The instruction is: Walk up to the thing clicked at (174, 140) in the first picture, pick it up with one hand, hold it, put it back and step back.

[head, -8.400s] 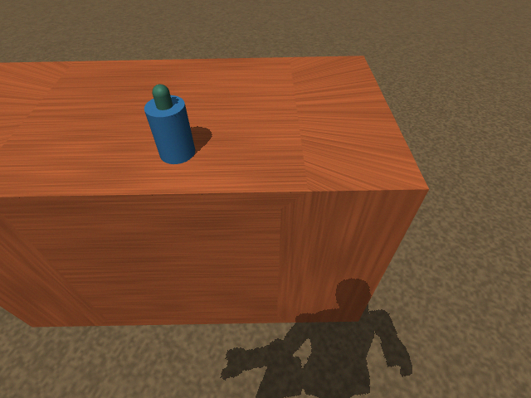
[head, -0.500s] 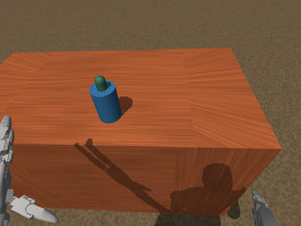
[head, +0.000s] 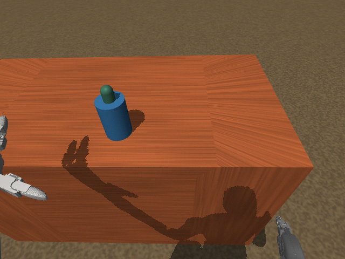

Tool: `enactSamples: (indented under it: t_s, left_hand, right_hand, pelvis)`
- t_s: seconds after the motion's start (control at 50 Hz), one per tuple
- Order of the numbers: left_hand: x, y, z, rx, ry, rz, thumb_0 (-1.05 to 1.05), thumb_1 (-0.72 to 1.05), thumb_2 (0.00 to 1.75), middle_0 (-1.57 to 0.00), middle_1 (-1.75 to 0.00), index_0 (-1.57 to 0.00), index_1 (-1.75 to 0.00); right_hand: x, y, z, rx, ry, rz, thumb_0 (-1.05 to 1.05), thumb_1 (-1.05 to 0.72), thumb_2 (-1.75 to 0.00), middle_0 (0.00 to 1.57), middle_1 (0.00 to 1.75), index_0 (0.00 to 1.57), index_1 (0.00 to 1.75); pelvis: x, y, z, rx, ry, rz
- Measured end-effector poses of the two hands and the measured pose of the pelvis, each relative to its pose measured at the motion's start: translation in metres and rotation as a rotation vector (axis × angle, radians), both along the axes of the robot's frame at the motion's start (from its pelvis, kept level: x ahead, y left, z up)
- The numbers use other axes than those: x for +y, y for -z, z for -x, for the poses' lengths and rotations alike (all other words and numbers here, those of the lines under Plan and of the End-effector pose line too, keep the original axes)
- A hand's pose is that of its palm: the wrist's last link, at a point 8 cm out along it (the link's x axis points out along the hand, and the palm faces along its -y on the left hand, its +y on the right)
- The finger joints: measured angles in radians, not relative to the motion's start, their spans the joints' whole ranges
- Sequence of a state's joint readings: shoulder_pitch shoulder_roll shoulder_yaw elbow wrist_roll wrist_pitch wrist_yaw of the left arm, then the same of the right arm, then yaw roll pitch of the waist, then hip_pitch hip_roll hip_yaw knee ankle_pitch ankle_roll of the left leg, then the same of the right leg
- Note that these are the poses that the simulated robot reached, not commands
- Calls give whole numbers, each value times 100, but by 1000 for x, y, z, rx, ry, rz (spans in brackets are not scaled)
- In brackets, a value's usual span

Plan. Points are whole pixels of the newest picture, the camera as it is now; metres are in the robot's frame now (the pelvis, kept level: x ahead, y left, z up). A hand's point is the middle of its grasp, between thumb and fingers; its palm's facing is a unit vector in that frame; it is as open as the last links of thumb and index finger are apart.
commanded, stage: go down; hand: left
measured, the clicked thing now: (112, 110) +0.51 +0.19 +0.07
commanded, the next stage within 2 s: none
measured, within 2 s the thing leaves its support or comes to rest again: neither
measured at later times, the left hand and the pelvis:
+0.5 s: hand (15, 141) +0.32 +0.33 +0.16, palm faces +0.17 -0.98 -0.10, open 17.6 cm; pelvis +0.01 +0.01 +0.00, yaw -1 degrees
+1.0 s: hand (15, 119) +0.37 +0.35 +0.17, palm faces +0.13 -0.99 +0.00, open 17.7 cm; pelvis +0.00 +0.01 +0.00, yaw -2 degrees
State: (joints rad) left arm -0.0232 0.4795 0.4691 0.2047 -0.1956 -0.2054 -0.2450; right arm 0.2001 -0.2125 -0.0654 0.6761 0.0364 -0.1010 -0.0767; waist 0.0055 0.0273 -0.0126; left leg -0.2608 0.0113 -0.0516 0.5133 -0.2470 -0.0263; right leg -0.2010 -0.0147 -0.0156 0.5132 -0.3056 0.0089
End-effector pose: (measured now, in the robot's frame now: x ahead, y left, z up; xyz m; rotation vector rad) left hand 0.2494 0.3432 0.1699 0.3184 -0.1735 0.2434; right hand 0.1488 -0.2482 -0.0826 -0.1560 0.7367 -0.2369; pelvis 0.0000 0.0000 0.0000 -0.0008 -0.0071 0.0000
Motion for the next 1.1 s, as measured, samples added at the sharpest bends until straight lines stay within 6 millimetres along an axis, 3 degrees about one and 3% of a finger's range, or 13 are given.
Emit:
enactSamples:
  t_s: [0.16,0.36,0.48,0.66,0.9,1.1]
  left_hand:
    - [20,-3,-35,53,61,121,-1,-53,9,-4,-5,-3,-5]
    - [28,10,-38,99,79,191,-1,-53,9,-3,-3,-2,-4]
    - [36,8,-41,98,73,211,-1,-55,9,-3,-3,-3,-3]
    - [46,-3,-64,145,108,280,-1,-59,9,-3,-3,-3,-4]
    - [56,0,-90,187,129,338,-1,-61,8,-3,-4,-3,-4]
    - [62,-2,-105,188,114,311,-1,-61,8,-3,-4,-3,-4]
  right_hand:
    - [4,-5,3,-20,15,13,-1,51,-6,6,5,6,5]
    - [0,-11,-1,-35,14,59,-1,51,-6,6,5,6,5]
    - [3,-8,1,-16,5,68,-1,51,-6,6,5,6,5]
    - [9,-5,6,-19,-8,72,-1,52,-6,6,5,6,5]
    - [-1,-14,22,-29,8,136,-1,53,-6,6,5,6,5]
    - [6,-10,15,-20,6,130,-1,53,-6,6,5,6,5]
  pelvis:
    - [7,-1,-9,25,19,2]
    - [13,-1,-14,34,24,4]
    - [14,0,-9,38,16,8]
    - [12,0,-1,57,10,9]
    - [12,0,1,88,23,10]
    - [14,1,-4,121,26,17]
